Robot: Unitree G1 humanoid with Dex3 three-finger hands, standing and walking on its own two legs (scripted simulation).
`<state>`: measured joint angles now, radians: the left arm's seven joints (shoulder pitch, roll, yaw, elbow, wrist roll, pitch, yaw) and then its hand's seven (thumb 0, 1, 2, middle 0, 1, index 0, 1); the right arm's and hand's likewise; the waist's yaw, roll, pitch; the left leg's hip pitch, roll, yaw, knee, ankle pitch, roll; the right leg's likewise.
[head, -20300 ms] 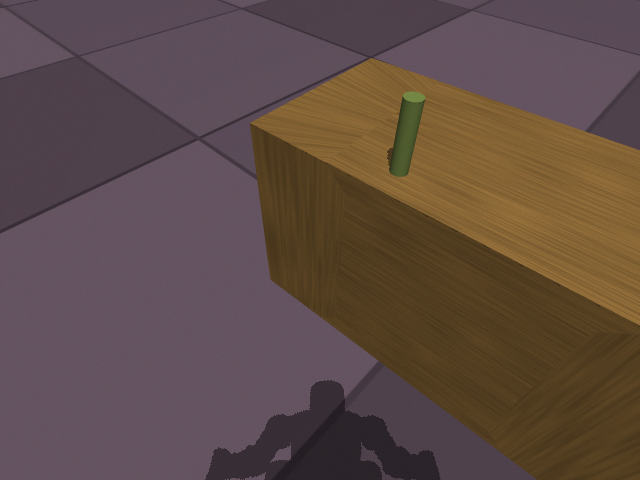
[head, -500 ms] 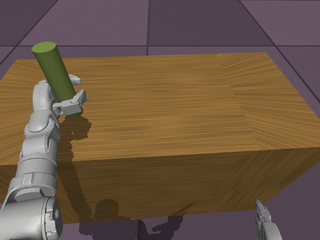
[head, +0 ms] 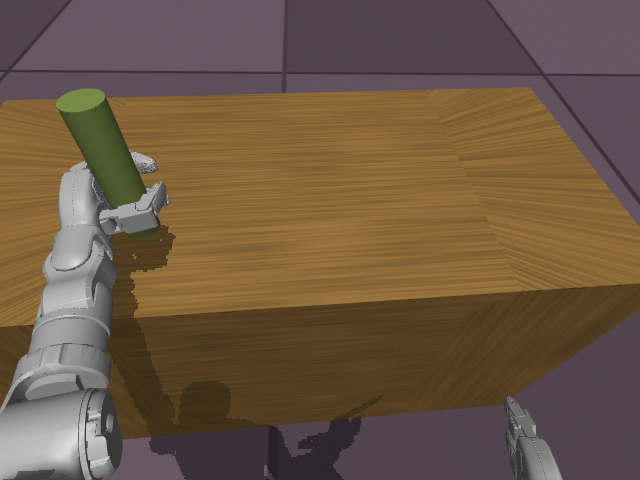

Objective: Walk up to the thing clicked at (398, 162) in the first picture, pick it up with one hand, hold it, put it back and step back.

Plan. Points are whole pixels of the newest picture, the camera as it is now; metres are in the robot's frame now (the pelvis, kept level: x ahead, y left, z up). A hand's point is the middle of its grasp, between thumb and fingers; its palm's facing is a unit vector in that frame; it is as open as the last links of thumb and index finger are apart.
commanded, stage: lower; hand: left
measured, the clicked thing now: (116, 173) +0.46 +0.21 +0.15
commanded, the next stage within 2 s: loosen in 1.20 s
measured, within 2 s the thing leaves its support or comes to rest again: rests again in 1.16 s
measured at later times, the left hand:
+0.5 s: hand (157, 220) +0.47 +0.20 +0.06, palm faces +0.16 -0.99 +0.00, open 5.7 cm
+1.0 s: hand (164, 235) +0.47 +0.20 +0.03, palm faces +0.15 -0.99 -0.01, open 5.7 cm
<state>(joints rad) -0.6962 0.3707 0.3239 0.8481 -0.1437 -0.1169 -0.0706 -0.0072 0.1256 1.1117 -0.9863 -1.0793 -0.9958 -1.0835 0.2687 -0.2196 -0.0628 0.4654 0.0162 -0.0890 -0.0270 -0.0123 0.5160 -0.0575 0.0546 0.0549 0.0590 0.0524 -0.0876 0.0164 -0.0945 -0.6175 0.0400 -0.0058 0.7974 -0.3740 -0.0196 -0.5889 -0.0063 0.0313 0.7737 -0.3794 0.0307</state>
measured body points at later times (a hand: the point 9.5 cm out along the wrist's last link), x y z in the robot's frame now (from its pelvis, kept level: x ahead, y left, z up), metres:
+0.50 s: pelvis -0.01 +0.00 -0.02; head +0.08 +0.01 +0.42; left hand +0.45 +0.25 +0.07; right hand +0.14 -0.27 -0.07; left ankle +0.01 +0.13 -0.71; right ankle +0.00 -0.14 -0.71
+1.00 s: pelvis +0.00 +0.00 -0.03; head +0.10 +0.02 +0.41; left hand +0.45 +0.25 +0.03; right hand +0.15 -0.26 -0.06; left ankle +0.01 +0.13 -0.71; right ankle +0.00 -0.14 -0.71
